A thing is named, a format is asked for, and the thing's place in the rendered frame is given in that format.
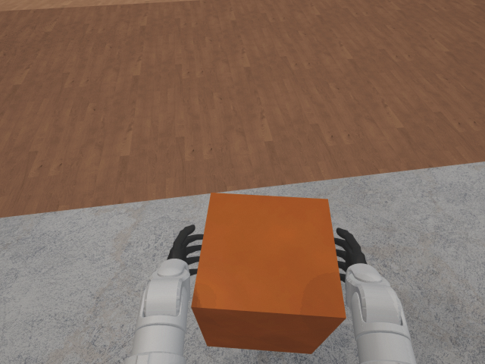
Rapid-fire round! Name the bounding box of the left robot hand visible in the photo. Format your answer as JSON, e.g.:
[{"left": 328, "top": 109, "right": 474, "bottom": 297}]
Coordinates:
[{"left": 167, "top": 224, "right": 204, "bottom": 276}]

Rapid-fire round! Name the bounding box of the left robot forearm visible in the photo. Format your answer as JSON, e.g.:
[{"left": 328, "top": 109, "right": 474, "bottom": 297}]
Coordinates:
[{"left": 124, "top": 259, "right": 190, "bottom": 364}]

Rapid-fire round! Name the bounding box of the right robot hand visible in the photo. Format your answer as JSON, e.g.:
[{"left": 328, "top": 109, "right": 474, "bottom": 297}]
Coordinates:
[{"left": 334, "top": 228, "right": 367, "bottom": 283}]

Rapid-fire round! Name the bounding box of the right robot forearm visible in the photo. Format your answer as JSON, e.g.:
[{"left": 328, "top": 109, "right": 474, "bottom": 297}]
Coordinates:
[{"left": 345, "top": 263, "right": 417, "bottom": 364}]

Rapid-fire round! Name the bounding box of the carton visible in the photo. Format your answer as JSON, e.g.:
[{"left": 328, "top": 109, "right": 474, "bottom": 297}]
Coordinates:
[{"left": 191, "top": 193, "right": 346, "bottom": 354}]

